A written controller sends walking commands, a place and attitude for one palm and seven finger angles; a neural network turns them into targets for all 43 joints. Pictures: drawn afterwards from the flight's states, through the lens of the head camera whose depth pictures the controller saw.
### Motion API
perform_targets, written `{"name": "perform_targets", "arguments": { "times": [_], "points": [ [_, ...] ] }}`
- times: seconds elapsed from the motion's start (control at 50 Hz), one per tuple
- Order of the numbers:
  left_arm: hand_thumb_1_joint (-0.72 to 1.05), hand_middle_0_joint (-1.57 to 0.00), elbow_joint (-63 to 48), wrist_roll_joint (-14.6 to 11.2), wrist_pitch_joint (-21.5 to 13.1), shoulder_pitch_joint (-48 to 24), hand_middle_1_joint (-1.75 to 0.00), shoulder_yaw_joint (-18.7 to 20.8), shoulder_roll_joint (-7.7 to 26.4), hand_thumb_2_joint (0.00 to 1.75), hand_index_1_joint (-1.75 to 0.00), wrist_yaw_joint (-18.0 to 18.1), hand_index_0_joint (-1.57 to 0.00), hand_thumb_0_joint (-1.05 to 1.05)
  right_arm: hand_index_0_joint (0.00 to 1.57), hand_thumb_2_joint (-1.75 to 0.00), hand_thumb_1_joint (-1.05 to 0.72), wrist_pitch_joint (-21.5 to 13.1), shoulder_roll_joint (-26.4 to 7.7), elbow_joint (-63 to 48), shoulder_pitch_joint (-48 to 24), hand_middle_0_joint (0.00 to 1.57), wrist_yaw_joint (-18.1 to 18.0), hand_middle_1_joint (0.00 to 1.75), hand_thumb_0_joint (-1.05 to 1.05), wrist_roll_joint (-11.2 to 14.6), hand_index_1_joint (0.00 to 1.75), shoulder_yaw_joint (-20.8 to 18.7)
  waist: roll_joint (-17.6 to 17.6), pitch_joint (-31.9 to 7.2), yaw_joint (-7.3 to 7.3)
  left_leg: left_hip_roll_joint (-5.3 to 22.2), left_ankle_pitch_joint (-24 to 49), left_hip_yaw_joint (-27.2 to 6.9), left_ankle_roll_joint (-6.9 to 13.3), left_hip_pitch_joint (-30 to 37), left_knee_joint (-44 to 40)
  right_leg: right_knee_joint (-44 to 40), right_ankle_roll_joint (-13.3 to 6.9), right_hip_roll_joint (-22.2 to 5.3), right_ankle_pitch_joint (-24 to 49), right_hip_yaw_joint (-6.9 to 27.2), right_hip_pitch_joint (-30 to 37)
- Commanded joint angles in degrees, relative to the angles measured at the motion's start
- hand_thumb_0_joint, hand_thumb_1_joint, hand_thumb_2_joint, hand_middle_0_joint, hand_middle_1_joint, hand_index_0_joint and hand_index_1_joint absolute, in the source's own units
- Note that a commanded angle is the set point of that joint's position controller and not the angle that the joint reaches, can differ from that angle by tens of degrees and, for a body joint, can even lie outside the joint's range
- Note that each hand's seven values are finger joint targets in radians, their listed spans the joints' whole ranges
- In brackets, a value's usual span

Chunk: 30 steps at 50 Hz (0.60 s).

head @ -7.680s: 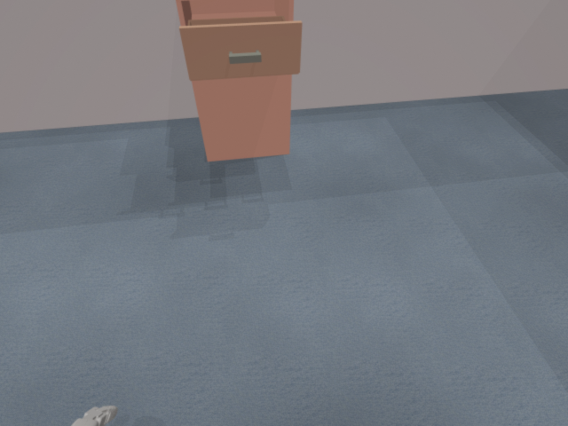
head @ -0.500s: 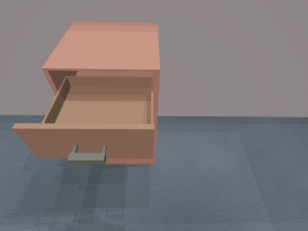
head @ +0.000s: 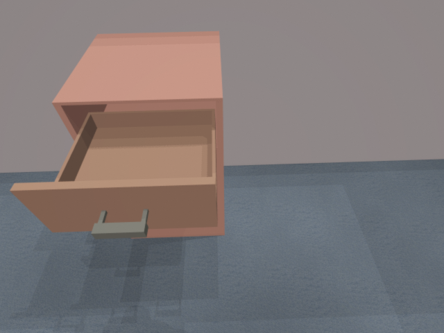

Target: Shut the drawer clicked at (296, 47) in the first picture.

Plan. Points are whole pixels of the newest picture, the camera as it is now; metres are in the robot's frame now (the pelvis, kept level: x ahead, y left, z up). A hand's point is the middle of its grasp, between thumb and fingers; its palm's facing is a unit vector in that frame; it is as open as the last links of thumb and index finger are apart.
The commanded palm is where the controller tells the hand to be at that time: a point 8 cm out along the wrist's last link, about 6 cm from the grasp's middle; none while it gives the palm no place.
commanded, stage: shuffle to correct the standing spot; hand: left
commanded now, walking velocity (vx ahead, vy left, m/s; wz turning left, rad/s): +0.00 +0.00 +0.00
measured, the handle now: (122, 221) +0.35 +0.25 -0.05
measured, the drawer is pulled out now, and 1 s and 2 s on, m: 0.29 0.29 0.29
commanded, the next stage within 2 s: come to a stop and stand still in 0.32 s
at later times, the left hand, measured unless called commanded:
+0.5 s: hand out of the picture +0.03 +0.19 -0.18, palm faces +0.07 -0.98 -0.21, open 7.4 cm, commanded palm none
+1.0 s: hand out of the picture +0.06 +0.19 -0.18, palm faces +0.11 -0.97 -0.22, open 7.3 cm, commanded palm none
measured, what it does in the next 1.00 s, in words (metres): steps on the spot: right foot, then left foot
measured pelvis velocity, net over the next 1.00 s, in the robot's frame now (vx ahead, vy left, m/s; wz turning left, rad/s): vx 0.04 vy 0.01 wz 0.06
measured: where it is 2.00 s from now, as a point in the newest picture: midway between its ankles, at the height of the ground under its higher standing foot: outside the picture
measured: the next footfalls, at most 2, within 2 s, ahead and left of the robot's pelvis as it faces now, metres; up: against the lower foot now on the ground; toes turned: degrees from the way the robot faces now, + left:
right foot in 0.60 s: +0.11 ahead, -0.08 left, +0.00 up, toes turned -2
left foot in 0.88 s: +0.08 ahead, +0.14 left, +0.00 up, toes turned +8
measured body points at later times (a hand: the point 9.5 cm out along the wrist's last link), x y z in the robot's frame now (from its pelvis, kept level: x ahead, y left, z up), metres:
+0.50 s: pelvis +0.04 +0.01 +0.00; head +0.07 +0.01 +0.45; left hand +0.03 +0.24 -0.16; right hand +0.02 -0.21 -0.16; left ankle -0.02 +0.11 -0.74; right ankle +0.00 -0.09 -0.69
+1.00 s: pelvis +0.04 +0.01 +0.00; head +0.05 +0.01 +0.45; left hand +0.06 +0.24 -0.16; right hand +0.07 -0.21 -0.16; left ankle +0.04 +0.13 -0.74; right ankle +0.07 -0.08 -0.74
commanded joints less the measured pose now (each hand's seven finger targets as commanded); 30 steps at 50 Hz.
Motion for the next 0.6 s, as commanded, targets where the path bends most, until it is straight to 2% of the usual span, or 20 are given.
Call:
{"name": "perform_targets", "arguments": {
  "times": [0.0,0.06,0.12,0.18,0.2,0.24,0.26,0.28,0.3,0.32,0.34,0.36,0.38,0.4,0.42,0.48,0.52,0.54,0.56,0.58],
  "points": [
    [0.9,-0.2,-1.33,0.1,-0.7,4.17,-0.3,1.15,5.93,0.9,-0.3,0.03,-0.2,0.0,0.2,-0.9,-0.9,-1.09,-5.0,-1.15,2.71,0.2,-0.2,0.3,0.0,0.14,0.3,-1.01,-1.48,1.11,0.39,4.99,11.05,-4.46,1.36,-1.4,-5.62,-5.48,-2.79,-3.2,10.4,3.48,-0.14],
    [0.9,-0.2,-0.99,0.17,-0.82,4.55,-0.3,1.23,6.1,0.9,-0.3,0.05,-0.2,0.0,0.2,-0.9,-0.9,-0.9,-5.18,-0.72,2.86,0.2,-0.16,0.3,0.0,0.17,0.3,-0.96,-1.16,0.28,0.34,4.61,8.88,-4.0,1.06,-1.39,-4.78,-5.68,-2.96,-3.61,9.15,3.59,0.67],
    [0.9,-0.2,-1.49,0.65,-0.39,4.64,-0.3,1.99,7.1,0.9,-0.3,-0.27,-0.2,0.0,0.2,-0.9,-0.9,-0.16,-5.5,-1.31,2.62,0.2,0.16,0.3,0.0,-0.17,0.3,-1.28,-1.87,2.75,0.61,3.02,-1.45,-3.07,1.34,-4.83,-3.03,-6.59,-3.79,-4.16,-5.21,4.21,-1.51],
    [0.9,-0.2,-1.8,0.8,-0.04,5.96,-0.3,2.97,9.14,0.9,-0.3,-0.54,-0.2,0.0,0.2,-0.9,-0.9,0.55,-4.55,-2.57,1.95,0.2,0.62,0.3,0.0,-0.38,0.3,-1.53,-6.52,6.38,1.1,0.13,-7.54,-1.06,0.96,-10.09,2.36,-11.66,-5.9,-7.83,-17.66,8.66,-3.78],
    [0.9,-0.2,-2.12,0.87,0.04,6.6,-0.3,3.53,10.0,0.9,-0.3,-0.53,-0.2,0.0,0.2,-0.9,-0.9,0.76,-4.47,-2.99,1.82,0.2,0.61,0.3,0.0,-0.41,0.3,-1.68,-9.16,5.97,1.23,-0.15,-7.55,-0.28,0.89,-10.68,4.96,-13.59,-6.96,-9.54,-19.22,10.45,-3.34],
    [0.9,-0.2,-2.8,1.0,-0.12,6.79,-0.3,4.22,10.48,0.9,-0.3,-0.38,-0.2,0.0,0.2,-0.9,-0.9,0.5,-3.95,-3.54,2.39,0.2,0.73,0.3,0.0,-0.36,0.3,-1.9,-11.0,6.36,0.89,0.28,-6.46,0.19,0.9,-10.85,7.96,-14.57,-8.31,-12.48,-18.15,12.09,-4.66],
    [0.9,-0.2,-2.98,1.03,-0.24,6.33,-0.3,4.23,9.79,0.9,-0.3,-0.37,-0.2,0.0,0.2,-0.9,-0.9,0.16,-3.74,-3.24,3.18,0.2,0.67,0.3,0.0,-0.41,0.3,-1.81,-9.73,6.26,0.32,0.6,-5.34,0.16,0.97,-8.19,5.69,-12.91,-8.45,-12.09,-14.74,10.98,-6.18],
    [0.9,-0.2,-3.35,1.02,-0.36,5.43,-0.3,4.07,9.11,0.9,-0.3,-0.51,-0.2,0.0,0.2,-0.9,-0.9,-0.34,-3.32,-2.65,5.01,0.2,0.67,0.3,0.0,-0.31,0.3,-1.67,-7.45,5.22,-0.64,0.49,-3.27,0.02,1.08,-4.56,1.94,-9.46,-7.7,-10.09,-9.83,7.69,-6.87],
    [0.9,-0.2,-3.95,1.05,-0.26,3.98,-0.3,3.74,7.91,0.9,-0.3,-0.69,-0.2,0.0,0.2,-0.9,-0.9,-0.74,-3.74,-1.38,7.56,0.2,0.65,0.3,0.0,-0.3,0.3,-1.62,-2.49,5.16,-1.37,1.3,0.61,-1.7,1.63,-1.6,-1.12,-4.49,-6.32,-6.43,-7.72,2.9,-7.99],
    [0.9,-0.2,-4.35,1.01,-0.27,3.44,-0.3,3.39,6.04,0.9,-0.3,-0.84,-0.2,0.0,0.2,-0.9,-0.9,-1.29,-5.95,-0.49,10.2,0.2,0.57,0.3,0.0,-0.51,0.3,-1.89,6.12,3.9,-1.95,5.34,8.74,-7.13,3.36,1.08,-3.21,3.89,-4.43,-1.8,-5.48,-2.0,-9.41],
    [0.9,-0.2,-4.77,0.93,-0.58,3.29,-0.3,2.87,3.92,0.9,-0.3,-0.88,-0.2,0.0,0.2,-0.9,-0.9,-1.73,-8.57,0.52,13.17,0.2,0.1,0.3,0.0,-0.76,0.3,-2.28,15.58,1.5,-2.46,11.77,19.46,-15.31,7.46,4.98,-5.96,13.76,-2.81,2.04,-8.57,-7.0,-12.71],
    [0.9,-0.2,-5.61,1.0,-0.78,1.15,-0.3,2.43,3.24,0.9,-0.3,-0.65,-0.2,0.0,0.2,-0.9,-0.9,-1.83,-8.64,0.87,14.68,0.2,-0.47,0.3,0.0,-0.85,0.3,-2.29,17.67,2.83,-3.22,15.32,30.76,-20.58,11.63,8.01,-8.43,22.12,-2.68,3.14,-19.07,-5.93,-18.97],
    [0.9,-0.2,-5.92,0.93,-0.8,0.14,-0.3,2.39,3.67,0.9,-0.3,-0.61,-0.2,0.0,0.2,-0.9,-0.9,-1.94,-8.54,0.71,14.95,0.2,-0.81,0.3,0.0,-0.88,0.3,-2.03,15.79,3.01,-3.07,16.69,37.83,-21.24,14.09,9.95,-7.38,27.96,-3.29,1.73,-21.29,-3.8,-22.33],
    [0.9,-0.2,-6.19,0.74,-1.0,-0.72,-0.3,2.38,3.68,0.9,-0.3,-0.76,-0.2,0.0,0.2,-0.9,-0.9,-2.07,-7.97,0.36,14.66,0.2,-0.96,0.3,0.0,-0.82,0.3,-1.88,11.15,2.91,-2.86,17.57,40.79,-20.79,15.48,10.54,-6.16,30.3,-3.8,0.9,-21.37,-3.2,-23.59],
    [0.9,-0.2,-6.11,0.6,-1.2,-1.66,-0.3,2.49,3.01,0.9,-0.3,-0.95,-0.2,0.0,0.2,-0.9,-0.9,-2.06,-8.21,-0.18,12.79,0.2,-0.94,0.3,0.0,-1.12,0.3,-1.97,9.31,3.04,-2.41,17.11,43.4,-18.86,15.28,9.74,-4.74,29.39,-3.85,-0.28,-20.5,-2.71,-23.12],
    [0.9,-0.2,-5.44,-0.03,-0.82,0.08,-0.3,2.11,1.2,0.9,-0.3,-1.1,-0.2,0.0,0.2,-0.9,-0.9,-1.74,-8.05,-1.92,7.07,0.2,-1.27,0.3,0.0,-1.0,0.3,-1.79,5.82,0.95,0.24,12.6,47.5,-10.66,10.71,4.45,-3.42,16.44,-2.78,0.06,-11.61,-3.65,-11.5],
    [0.9,-0.2,-3.48,-0.19,-1.07,5.47,-0.3,2.23,1.37,0.9,-0.3,-0.66,-0.2,0.0,0.2,-0.9,-0.9,-1.6,-7.95,-2.26,3.97,0.2,-1.58,0.3,0.0,-0.07,0.3,-1.82,3.4,-1.89,3.29,10.05,48.0,-7.78,6.8,3.31,1.16,1.09,-1.89,0.66,4.88,-3.68,-1.78],
    [0.9,-0.2,-2.22,0.01,-1.52,8.98,-0.3,2.51,3.27,0.9,-0.3,-0.35,-0.2,0.0,0.2,-0.9,-0.9,-1.65,-7.55,-2.54,4.4,0.2,-1.44,0.3,0.0,0.54,0.3,-1.99,0.56,-4.11,4.23,7.65,43.91,-6.42,4.25,2.5,5.24,-4.99,-2.06,0.08,15.01,-2.71,4.12],
    [0.9,-0.2,-1.39,0.25,-2.02,11.7,-0.3,3.18,6.29,0.9,-0.3,0.24,-0.2,0.0,0.2,-0.9,-0.9,-1.72,-6.35,-2.93,5.28,0.2,-1.26,0.3,0.0,1.04,0.3,-2.23,-4.12,-6.95,4.22,4.9,30.86,-5.76,1.83,-3.41,9.41,-2.91,-4.9,-5.45,33.7,4.54,11.91],
    [0.9,-0.2,-0.85,0.28,-2.16,11.71,-0.3,3.55,8.97,0.9,-0.3,0.59,-0.2,0.0,0.2,-0.9,-0.9,-1.41,-4.24,-3.13,6.41,0.2,-1.12,0.3,0.0,1.35,0.3,-2.19,-10.28,-8.49,3.06,0.32,5.34,-3.15,-0.37,-10.11,14.51,-1.28,-10.67,-15.04,55.96,12.7,16.37]
  ]
}}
